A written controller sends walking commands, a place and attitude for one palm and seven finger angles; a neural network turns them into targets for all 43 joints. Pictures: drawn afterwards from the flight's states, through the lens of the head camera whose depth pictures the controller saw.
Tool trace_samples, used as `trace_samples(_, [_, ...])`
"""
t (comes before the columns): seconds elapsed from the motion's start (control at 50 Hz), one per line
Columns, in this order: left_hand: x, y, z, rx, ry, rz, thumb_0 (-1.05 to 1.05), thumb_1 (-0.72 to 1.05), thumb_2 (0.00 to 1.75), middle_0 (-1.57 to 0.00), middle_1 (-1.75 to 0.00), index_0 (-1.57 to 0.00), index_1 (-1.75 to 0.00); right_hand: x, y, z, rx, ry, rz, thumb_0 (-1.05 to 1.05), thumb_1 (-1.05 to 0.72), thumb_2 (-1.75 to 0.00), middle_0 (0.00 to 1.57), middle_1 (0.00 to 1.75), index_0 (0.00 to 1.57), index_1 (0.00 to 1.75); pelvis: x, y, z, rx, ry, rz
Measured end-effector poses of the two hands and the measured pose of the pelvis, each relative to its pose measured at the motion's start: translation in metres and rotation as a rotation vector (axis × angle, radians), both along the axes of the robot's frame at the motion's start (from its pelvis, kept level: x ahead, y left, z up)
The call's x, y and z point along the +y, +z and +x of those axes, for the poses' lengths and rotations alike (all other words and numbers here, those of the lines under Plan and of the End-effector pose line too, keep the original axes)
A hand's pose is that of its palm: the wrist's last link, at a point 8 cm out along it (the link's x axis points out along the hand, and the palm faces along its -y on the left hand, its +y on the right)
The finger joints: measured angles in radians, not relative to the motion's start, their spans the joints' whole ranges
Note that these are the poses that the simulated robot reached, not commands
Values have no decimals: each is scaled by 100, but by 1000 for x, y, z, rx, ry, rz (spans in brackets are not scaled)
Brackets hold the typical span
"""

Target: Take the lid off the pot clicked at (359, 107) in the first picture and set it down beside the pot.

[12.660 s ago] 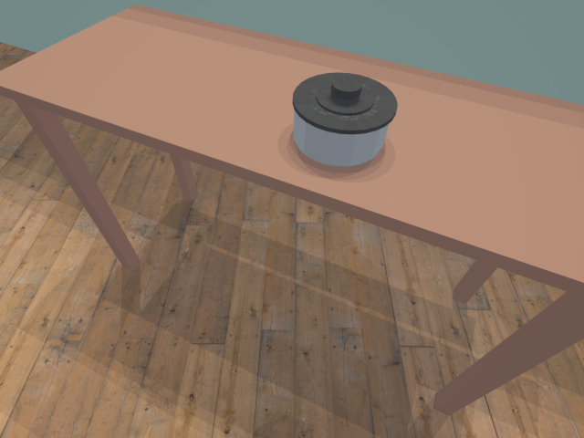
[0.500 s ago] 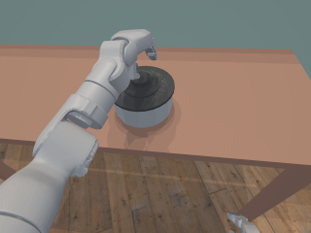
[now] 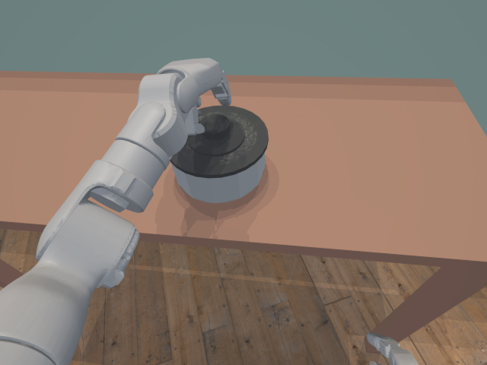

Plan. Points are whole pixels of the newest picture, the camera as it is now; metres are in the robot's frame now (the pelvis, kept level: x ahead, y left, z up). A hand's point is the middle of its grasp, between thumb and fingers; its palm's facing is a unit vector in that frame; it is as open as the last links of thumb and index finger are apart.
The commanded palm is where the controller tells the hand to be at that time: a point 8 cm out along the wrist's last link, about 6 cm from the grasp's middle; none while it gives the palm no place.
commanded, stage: lower the open fingers around the knob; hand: left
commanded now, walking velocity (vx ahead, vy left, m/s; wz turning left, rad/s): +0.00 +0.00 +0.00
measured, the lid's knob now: (215, 127) +0.48 +0.05 +0.14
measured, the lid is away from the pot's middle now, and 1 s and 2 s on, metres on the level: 0.00 0.00 0.00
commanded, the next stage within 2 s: close the fingers and squeeze the knob in 1.30 s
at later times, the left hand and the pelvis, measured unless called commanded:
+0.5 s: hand (206, 126) +0.45 +0.06 +0.17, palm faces -0.35 -0.05 -0.94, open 10.4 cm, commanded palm +0.44 +0.06 +0.23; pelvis -0.01 +0.01 +0.00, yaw +0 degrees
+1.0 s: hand (206, 127) +0.45 +0.06 +0.17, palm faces -0.33 -0.06 -0.94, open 10.4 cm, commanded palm +0.44 +0.07 +0.22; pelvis -0.01 +0.01 +0.00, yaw +0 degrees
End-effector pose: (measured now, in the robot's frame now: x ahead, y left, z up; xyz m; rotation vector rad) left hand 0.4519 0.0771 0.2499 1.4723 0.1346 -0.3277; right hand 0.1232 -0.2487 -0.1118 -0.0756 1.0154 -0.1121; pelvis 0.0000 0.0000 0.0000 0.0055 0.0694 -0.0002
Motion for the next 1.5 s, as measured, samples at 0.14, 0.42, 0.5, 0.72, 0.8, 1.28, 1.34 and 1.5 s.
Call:
trace_samples(0.14, [-1, -9, -7, 28, -14, 11, -1, -38, 158, -84, -8, -84, -8, 8, 2, 10, -22, 21, 8, 1, -91, -90, 20, 30, 20, 30, 3, -1, -3, -6, 8, -2])
trace_samples(0.42, [-10, -24, -4, 52, -17, 21, 0, -38, 158, -84, -9, -83, -8, 22, -8, -11, 33, 5, 27, 1, -91, -90, 20, 30, 20, 30, 9, -2, -6, 6, 5, -2])
trace_samples(0.5, [-11, -24, -1, 51, -8, 16, 0, -38, 158, -85, -9, -84, -8, 20, -12, -25, 66, -13, 22, 1, -91, -90, 20, 30, 20, 30, 9, -2, -6, 11, 2, -2])
trace_samples(0.72, [-10, -24, 0, 47, -1, 0, 0, -38, 158, -86, -10, -84, -8, 9, -13, -46, 104, -50, -2, 1, -91, -90, 20, 30, 20, 30, 9, -2, -5, 8, -7, -3])
trace_samples(0.8, [-9, -24, -1, 41, -5, -3, 0, -38, 158, -85, -10, -84, -8, 6, -11, -45, 89, -56, -8, 1, -91, -90, 20, 30, 20, 30, 8, -2, -6, 7, -9, -4])
trace_samples(1.28, [-10, -25, -3, 45, 2, 0, 0, -38, 158, -83, -9, -84, -8, 12, -5, -17, 41, -20, 4, 1, -91, -90, 20, 30, 20, 30, 5, -1, -4, 4, 0, -3])
trace_samples(1.34, [-11, -25, -3, 38, -5, 13, 0, -38, 158, -83, -9, -84, -8, 12, -5, -16, 41, -19, 8, 1, -91, -90, 20, 30, 20, 30, 5, -1, -4, 2, 1, -3])
trace_samples(1.5, [-10, -27, -5, 34, -9, 17, 0, -33, 145, -77, -17, -79, -17, 10, -6, -15, 48, -17, 10, 1, -91, -90, 20, 30, 20, 30, 5, -1, -3, -1, 2, -3])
